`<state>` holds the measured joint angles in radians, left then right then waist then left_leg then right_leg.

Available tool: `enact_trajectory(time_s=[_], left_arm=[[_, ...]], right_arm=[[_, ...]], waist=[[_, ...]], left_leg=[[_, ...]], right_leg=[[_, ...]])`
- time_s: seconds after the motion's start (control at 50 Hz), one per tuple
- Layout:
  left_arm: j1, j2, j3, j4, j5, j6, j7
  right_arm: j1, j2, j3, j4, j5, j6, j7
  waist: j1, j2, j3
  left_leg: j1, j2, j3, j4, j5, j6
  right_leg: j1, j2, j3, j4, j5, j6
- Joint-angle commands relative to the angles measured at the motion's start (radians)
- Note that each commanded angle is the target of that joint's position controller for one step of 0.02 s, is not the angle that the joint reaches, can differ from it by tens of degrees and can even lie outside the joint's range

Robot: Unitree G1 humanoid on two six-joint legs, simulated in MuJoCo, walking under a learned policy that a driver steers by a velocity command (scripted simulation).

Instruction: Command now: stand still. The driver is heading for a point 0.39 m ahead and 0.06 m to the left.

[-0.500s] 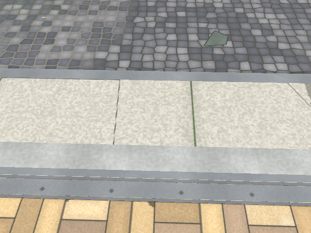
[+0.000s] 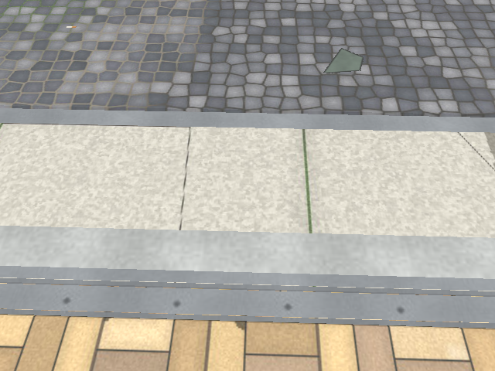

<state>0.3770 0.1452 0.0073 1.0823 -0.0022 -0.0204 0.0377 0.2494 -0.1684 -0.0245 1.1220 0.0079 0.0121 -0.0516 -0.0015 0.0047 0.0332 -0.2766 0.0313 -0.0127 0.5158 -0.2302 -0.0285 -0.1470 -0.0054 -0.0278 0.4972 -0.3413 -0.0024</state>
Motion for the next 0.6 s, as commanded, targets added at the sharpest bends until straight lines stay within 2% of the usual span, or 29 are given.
enact_trajectory(time_s=[0.02,0.04,0.06,0.08,0.1,0.12,0.14,0.16,0.18,0.2,0.22,0.24,0.26,0.28,0.3,0.32,0.34,0.36,0.38,0.4,0.42,0.46,0.5,0.56,0.6], left_arm=[[0.104,0.078,0.013,-0.005,0.0,-0.003,0.002],[0.124,0.074,0.013,0.006,-0.001,-0.001,0.003],[0.129,0.094,0.02,0.006,-0.008,0.002,0.006],[0.119,0.124,0.03,-0.005,-0.015,0.004,0.01],[0.13,0.148,0.038,-0.014,-0.021,0.001,0.012],[0.156,0.18,0.05,-0.015,-0.028,-0.007,0.011],[0.153,0.215,0.064,-0.02,-0.033,-0.018,0.01],[0.132,0.211,0.066,-0.03,-0.028,-0.03,0.009],[0.107,0.196,0.064,-0.041,-0.023,-0.04,0.005],[0.079,0.187,0.063,-0.051,-0.028,-0.045,0.0],[0.038,0.186,0.063,-0.063,-0.037,-0.044,-0.005],[0.015,0.185,0.062,-0.07,-0.04,-0.04,-0.009],[-0.002,0.185,0.06,-0.083,-0.037,-0.041,-0.011],[-0.044,0.141,0.045,-0.107,-0.025,-0.05,-0.017],[-0.038,0.07,0.029,-0.148,-0.033,-0.072,-0.014],[-0.042,0.095,0.035,-0.151,-0.052,-0.088,-0.018],[-0.059,0.112,0.037,-0.156,-0.057,-0.097,-0.028],[-0.064,0.125,0.043,-0.15,-0.047,-0.103,-0.032],[-0.076,0.148,0.056,-0.149,-0.035,-0.105,-0.031],[-0.083,0.169,0.068,-0.146,-0.029,-0.101,-0.036],[-0.083,0.157,0.071,-0.142,-0.029,-0.093,-0.042],[-0.128,0.119,0.065,-0.157,-0.026,-0.076,-0.05],[-0.241,0.099,0.054,-0.204,-0.023,-0.071,-0.05],[-0.391,0.091,0.04,-0.259,-0.024,-0.077,-0.058],[-0.444,0.1,0.036,-0.277,-0.024,-0.082,-0.067]], right_arm=[[0.056,-0.085,-0.013,-0.014,0.0,-0.004,-0.003],[0.073,-0.075,-0.011,-0.005,0.0,-0.003,-0.003],[0.078,-0.078,-0.014,-0.002,0.005,-0.003,-0.003],[0.072,-0.083,-0.018,-0.007,0.01,-0.005,-0.004],[0.041,-0.082,-0.019,-0.024,0.01,-0.015,-0.001],[0.003,-0.062,-0.015,-0.046,0.011,-0.031,0.006],[-0.026,-0.042,-0.01,-0.067,0.014,-0.051,0.016],[-0.043,-0.045,-0.01,-0.083,0.02,-0.07,0.026],[-0.049,-0.054,-0.012,-0.096,0.026,-0.085,0.035],[-0.03,-0.061,-0.015,-0.099,0.032,-0.097,0.041],[0.029,-0.061,-0.02,-0.08,0.036,-0.106,0.047],[0.128,-0.063,-0.03,-0.032,0.031,-0.109,0.049],[0.234,-0.087,-0.048,0.01,0.021,-0.106,0.051],[0.39,-0.165,-0.075,0.034,0.017,-0.107,0.046],[0.484,-0.252,-0.084,0.03,0.012,-0.12,0.059],[0.386,-0.189,-0.057,0.012,-0.002,-0.137,0.059],[0.282,-0.139,-0.042,-0.022,0.004,-0.145,0.06],[0.209,-0.12,-0.03,-0.046,0.004,-0.144,0.066],[0.177,-0.113,-0.024,-0.058,0.001,-0.139,0.071],[0.187,-0.082,-0.013,-0.055,-0.003,-0.131,0.071],[0.221,-0.073,-0.008,-0.047,-0.006,-0.124,0.067],[0.276,-0.097,-0.008,-0.036,-0.008,-0.115,0.053],[0.281,-0.13,-0.011,-0.048,-0.013,-0.11,0.04],[0.279,-0.155,-0.015,-0.069,-0.013,-0.104,0.029],[0.293,-0.164,-0.017,-0.069,-0.01,-0.099,0.025]], waist=[[0.0,-0.007,0.039],[0.001,-0.015,0.015],[0.004,-0.035,0.029],[0.008,-0.071,0.066],[0.023,-0.104,0.113],[0.043,-0.16,0.149],[0.049,-0.201,0.189],[0.04,-0.198,0.214],[0.029,-0.191,0.223],[0.007,-0.173,0.209],[-0.031,-0.145,0.182],[-0.068,-0.108,0.136],[-0.105,-0.062,0.087],[-0.165,0.147,0.025],[-0.16,0.353,-0.037],[-0.099,0.213,0.013],[-0.062,0.121,0.077],[-0.035,0.062,0.083],[-0.019,0.044,0.088],[-0.014,0.055,0.079],[-0.016,0.072,0.066],[-0.021,0.063,0.069],[-0.035,0.046,0.095],[-0.064,0.061,0.12],[-0.069,0.068,0.136]], left_leg=[[0.088,0.001,0.005,-0.053,0.169,0.035],[0.096,-0.016,0.025,-0.043,0.068,0.036],[0.069,-0.049,0.059,-0.005,-0.103,0.04],[0.007,-0.074,0.088,0.041,-0.259,0.046],[-0.079,-0.079,0.099,0.1,-0.315,0.053],[-0.162,-0.076,0.114,0.197,-0.271,0.057],[-0.209,-0.035,0.084,0.292,-0.213,0.074],[-0.269,0.003,0.051,0.343,-0.219,0.093],[-0.306,0.028,0.029,0.337,-0.262,0.11],[-0.275,0.037,0.027,0.256,-0.279,0.125],[-0.142,0.017,0.06,0.112,-0.229,0.133],[0.066,-0.042,0.121,0.007,-0.108,0.121],[0.23,-0.063,0.106,-0.014,-0.035,0.108],[0.374,0.123,-0.186,-0.159,-0.119,0.164],[0.475,0.34,-0.675,-0.36,-0.236,0.303],[0.402,0.391,-0.741,-0.373,-0.305,0.327],[0.35,0.358,-0.602,-0.357,-0.275,0.293],[0.311,0.3,-0.452,-0.365,-0.188,0.252],[0.287,0.255,-0.343,-0.373,-0.07,0.221],[0.276,0.206,-0.24,-0.374,0.052,0.192],[0.278,0.18,-0.177,-0.371,0.148,0.183],[0.281,0.171,-0.122,-0.374,0.273,0.195],[0.262,0.18,-0.103,-0.397,0.305,0.209],[0.217,0.163,-0.056,-0.429,0.284,0.205],[0.203,0.157,-0.017,-0.406,0.401,0.195]], right_leg=[[-0.134,-0.019,0.018,-0.117,0.143,-0.014],[-0.123,-0.012,0.013,-0.126,0.037,-0.02],[-0.135,-0.013,0.027,-0.138,-0.134,-0.043],[-0.157,-0.042,0.076,-0.166,-0.316,-0.076],[-0.166,-0.102,0.161,-0.219,-0.456,-0.115],[-0.145,-0.195,0.285,-0.285,-0.537,-0.165],[-0.158,-0.291,0.41,-0.333,-0.544,-0.219],[-0.144,-0.341,0.464,-0.352,-0.489,-0.248],[-0.111,-0.348,0.456,-0.34,-0.403,-0.245],[-0.091,-0.326,0.405,-0.31,-0.328,-0.22],[-0.125,-0.276,0.316,-0.266,-0.266,-0.183],[-0.202,-0.208,0.224,-0.194,-0.202,-0.151],[-0.273,-0.145,0.15,-0.065,-0.055,-0.124],[-0.397,-0.038,0.009,0.312,0.052,-0.062],[-0.601,0.072,0.018,0.609,-0.174,-0.043],[-0.673,0.006,0.133,0.792,-0.162,-0.069],[-0.722,-0.044,0.145,0.842,-0.058,-0.096],[-0.703,-0.086,0.127,0.81,0.044,-0.108],[-0.678,-0.112,0.11,0.745,0.113,-0.108],[-0.634,-0.126,0.089,0.696,0.152,-0.102],[-0.613,-0.127,0.065,0.669,0.174,-0.091],[-0.637,-0.129,0.033,0.617,0.201,-0.061],[-0.671,-0.128,0.023,0.492,0.249,-0.036],[-0.608,-0.093,-0.011,0.261,0.349,-0.023],[-0.533,-0.057,-0.044,0.16,0.377,-0.027]])
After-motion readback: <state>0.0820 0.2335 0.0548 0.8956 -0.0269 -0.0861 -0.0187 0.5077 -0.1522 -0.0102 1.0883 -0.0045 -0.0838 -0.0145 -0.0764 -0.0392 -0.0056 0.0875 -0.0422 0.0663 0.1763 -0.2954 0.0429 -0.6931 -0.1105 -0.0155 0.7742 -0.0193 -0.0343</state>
